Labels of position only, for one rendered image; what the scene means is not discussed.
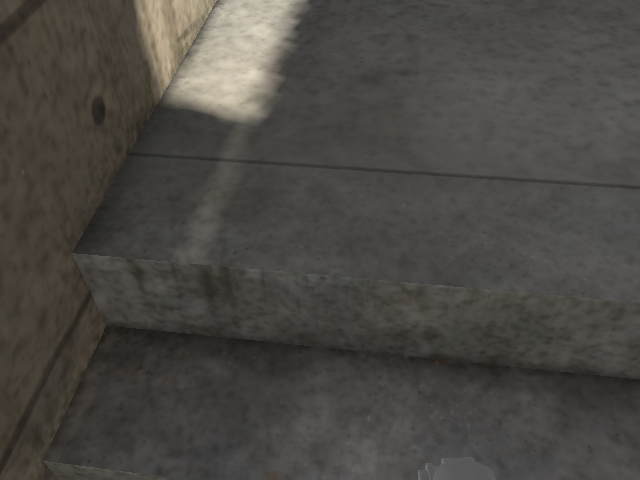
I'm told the right robot thigh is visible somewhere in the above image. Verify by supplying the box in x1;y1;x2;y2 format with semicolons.
418;457;495;480

